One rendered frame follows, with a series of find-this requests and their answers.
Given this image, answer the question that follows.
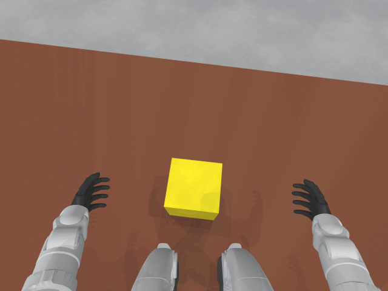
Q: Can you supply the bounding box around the right robot forearm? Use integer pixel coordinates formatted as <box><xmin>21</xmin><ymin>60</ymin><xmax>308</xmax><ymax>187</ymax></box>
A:
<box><xmin>312</xmin><ymin>213</ymin><xmax>381</xmax><ymax>291</ymax></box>

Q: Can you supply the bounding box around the left robot hand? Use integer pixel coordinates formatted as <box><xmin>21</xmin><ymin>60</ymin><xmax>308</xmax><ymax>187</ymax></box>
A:
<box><xmin>71</xmin><ymin>172</ymin><xmax>110</xmax><ymax>212</ymax></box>

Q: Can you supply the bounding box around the right robot hand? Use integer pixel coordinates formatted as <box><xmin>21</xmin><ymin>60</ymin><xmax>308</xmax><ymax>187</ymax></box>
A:
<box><xmin>292</xmin><ymin>179</ymin><xmax>331</xmax><ymax>221</ymax></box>

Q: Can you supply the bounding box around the carton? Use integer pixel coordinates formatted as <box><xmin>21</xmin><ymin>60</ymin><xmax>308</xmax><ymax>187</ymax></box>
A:
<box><xmin>164</xmin><ymin>158</ymin><xmax>222</xmax><ymax>220</ymax></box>

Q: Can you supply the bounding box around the robot right shin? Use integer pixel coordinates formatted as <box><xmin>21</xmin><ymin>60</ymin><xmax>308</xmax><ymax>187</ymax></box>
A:
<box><xmin>223</xmin><ymin>243</ymin><xmax>242</xmax><ymax>291</ymax></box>

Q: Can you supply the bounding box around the right robot thigh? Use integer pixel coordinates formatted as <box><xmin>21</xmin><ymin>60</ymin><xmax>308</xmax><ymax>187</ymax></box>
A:
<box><xmin>222</xmin><ymin>248</ymin><xmax>274</xmax><ymax>291</ymax></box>

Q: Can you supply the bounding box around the left robot forearm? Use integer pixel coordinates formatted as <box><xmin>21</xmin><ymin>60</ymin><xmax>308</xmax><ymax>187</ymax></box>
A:
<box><xmin>21</xmin><ymin>205</ymin><xmax>89</xmax><ymax>291</ymax></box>

